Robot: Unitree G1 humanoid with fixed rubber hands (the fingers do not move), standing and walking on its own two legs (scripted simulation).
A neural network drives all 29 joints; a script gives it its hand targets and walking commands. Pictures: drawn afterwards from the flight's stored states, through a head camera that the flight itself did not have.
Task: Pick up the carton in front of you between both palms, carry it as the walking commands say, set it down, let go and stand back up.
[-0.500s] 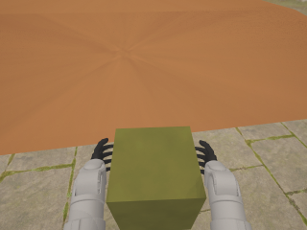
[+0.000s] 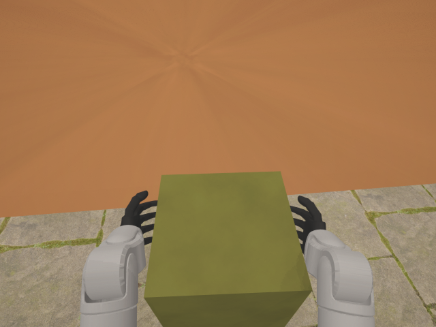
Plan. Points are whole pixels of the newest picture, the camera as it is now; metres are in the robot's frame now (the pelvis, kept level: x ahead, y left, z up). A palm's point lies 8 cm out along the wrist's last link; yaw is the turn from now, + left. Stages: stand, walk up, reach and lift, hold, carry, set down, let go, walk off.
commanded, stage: carry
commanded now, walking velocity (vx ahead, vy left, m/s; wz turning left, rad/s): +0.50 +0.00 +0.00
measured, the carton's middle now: (223, 258) +0.27 +0.00 +0.01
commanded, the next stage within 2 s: none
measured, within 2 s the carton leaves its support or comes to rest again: neither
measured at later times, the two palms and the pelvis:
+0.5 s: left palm (172, 128) +0.59 +0.12 +0.06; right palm (286, 135) +0.59 -0.18 +0.05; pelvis +0.32 -0.02 -0.03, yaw +0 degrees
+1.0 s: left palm (179, 48) +0.96 +0.14 +0.12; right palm (266, 54) +0.94 -0.16 +0.12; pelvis +0.66 +0.00 -0.03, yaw -2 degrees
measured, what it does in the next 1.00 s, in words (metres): walks ahead: left foot, then right foot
